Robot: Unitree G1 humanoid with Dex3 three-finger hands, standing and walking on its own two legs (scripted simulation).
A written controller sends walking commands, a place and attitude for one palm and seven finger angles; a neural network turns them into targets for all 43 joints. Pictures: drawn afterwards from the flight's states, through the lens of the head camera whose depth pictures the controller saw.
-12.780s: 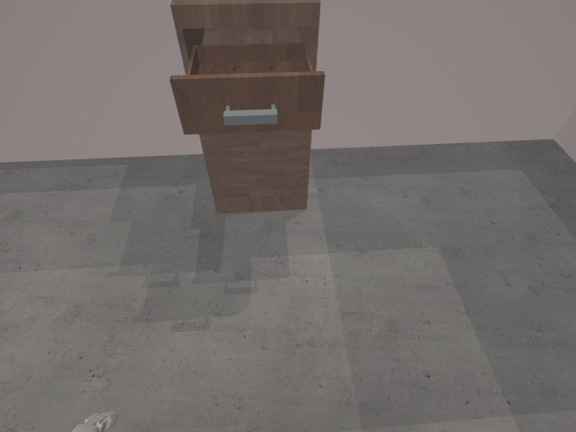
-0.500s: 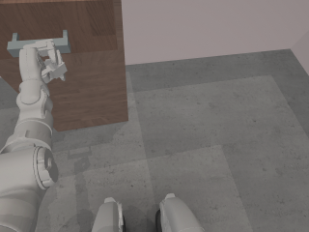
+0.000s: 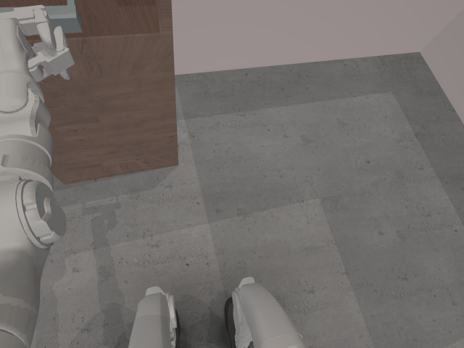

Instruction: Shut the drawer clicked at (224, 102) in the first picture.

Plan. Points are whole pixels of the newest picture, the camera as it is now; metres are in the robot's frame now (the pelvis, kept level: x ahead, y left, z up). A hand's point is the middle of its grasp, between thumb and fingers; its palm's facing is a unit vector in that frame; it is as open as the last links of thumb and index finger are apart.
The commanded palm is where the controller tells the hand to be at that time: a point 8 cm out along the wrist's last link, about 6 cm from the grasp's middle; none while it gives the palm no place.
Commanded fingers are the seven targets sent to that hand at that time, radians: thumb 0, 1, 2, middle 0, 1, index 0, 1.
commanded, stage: push the drawer shut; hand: left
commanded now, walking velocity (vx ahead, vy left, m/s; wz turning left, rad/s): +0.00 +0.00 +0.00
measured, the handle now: (28, 10) +0.64 +0.24 +0.08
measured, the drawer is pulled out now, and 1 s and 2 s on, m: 0.00 0.00 0.00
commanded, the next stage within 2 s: pull the fist back off the drawer in 0.10 s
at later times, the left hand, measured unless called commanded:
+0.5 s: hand (60, 48) +0.57 +0.19 +0.08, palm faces +0.13 -0.99 -0.04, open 3.2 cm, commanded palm +0.57 +0.21 +0.08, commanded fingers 0.00 0.90 0.90 -1.40 -1.60 -1.40 -1.60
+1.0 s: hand (56, 53) +0.56 +0.19 +0.08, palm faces +0.17 -0.98 -0.01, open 3.2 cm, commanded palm +0.52 +0.22 +0.08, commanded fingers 0.00 0.90 0.90 -1.40 -1.60 -1.40 -1.60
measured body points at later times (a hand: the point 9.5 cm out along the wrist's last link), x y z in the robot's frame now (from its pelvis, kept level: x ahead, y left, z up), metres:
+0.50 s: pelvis -0.02 +0.00 -0.01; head +0.16 +0.04 +0.40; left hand +0.56 +0.24 +0.08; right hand -0.06 -0.26 -0.10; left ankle +0.03 +0.10 -0.63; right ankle +0.02 -0.13 -0.63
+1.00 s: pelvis +0.02 +0.00 +0.02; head +0.18 +0.03 +0.44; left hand +0.55 +0.25 +0.08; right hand +0.02 -0.25 -0.09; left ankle +0.03 +0.10 -0.63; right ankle +0.02 -0.13 -0.63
